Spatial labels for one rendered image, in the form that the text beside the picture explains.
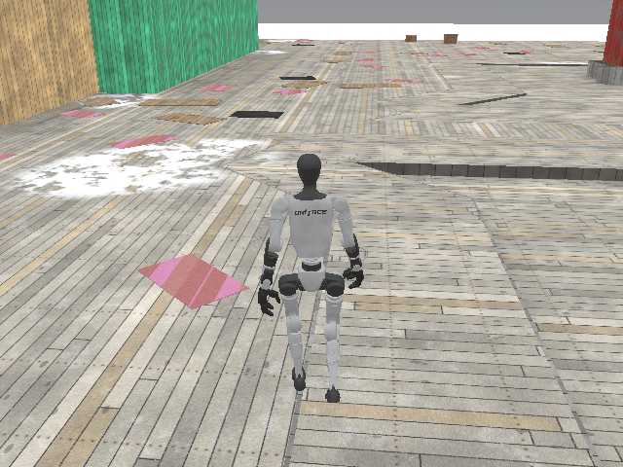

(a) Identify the left robot forearm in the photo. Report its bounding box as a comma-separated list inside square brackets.
[259, 238, 278, 290]

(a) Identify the robot left hand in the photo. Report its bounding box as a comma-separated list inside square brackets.
[258, 287, 280, 316]

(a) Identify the right robot forearm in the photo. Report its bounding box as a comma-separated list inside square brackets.
[345, 234, 362, 271]

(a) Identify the right robot thigh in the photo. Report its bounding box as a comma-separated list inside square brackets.
[324, 271, 345, 340]

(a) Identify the robot left upper arm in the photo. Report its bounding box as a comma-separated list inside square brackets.
[268, 197, 290, 252]

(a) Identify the robot right hand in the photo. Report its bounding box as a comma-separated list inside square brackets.
[343, 269, 364, 289]

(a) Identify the left robot foot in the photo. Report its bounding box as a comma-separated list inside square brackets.
[292, 367, 306, 391]

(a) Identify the robot right upper arm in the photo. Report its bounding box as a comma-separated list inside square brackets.
[330, 195, 355, 248]

